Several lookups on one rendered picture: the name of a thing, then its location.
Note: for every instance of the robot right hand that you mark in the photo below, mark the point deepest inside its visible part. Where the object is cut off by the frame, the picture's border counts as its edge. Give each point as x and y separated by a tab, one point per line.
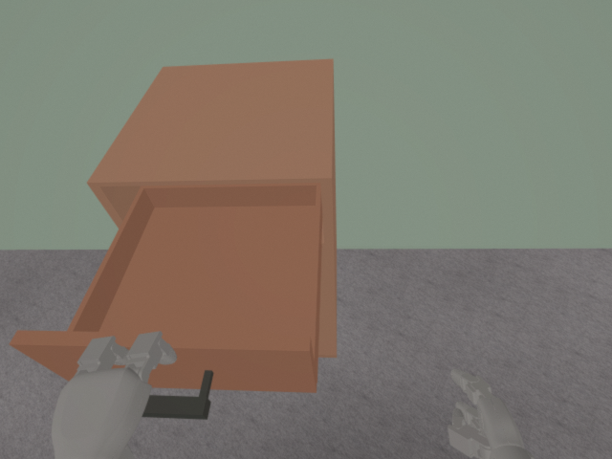
490	426

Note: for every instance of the robot left hand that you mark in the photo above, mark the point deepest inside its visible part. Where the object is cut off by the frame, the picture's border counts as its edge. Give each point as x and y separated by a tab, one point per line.
99	409

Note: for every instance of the cabinet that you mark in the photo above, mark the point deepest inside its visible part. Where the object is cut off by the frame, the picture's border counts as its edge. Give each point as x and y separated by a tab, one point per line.
234	124

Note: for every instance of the drawer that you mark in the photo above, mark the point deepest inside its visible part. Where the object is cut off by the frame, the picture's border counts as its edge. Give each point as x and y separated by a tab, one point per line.
229	273

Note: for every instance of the handle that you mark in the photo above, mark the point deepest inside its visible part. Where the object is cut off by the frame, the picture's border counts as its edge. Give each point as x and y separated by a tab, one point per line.
181	407

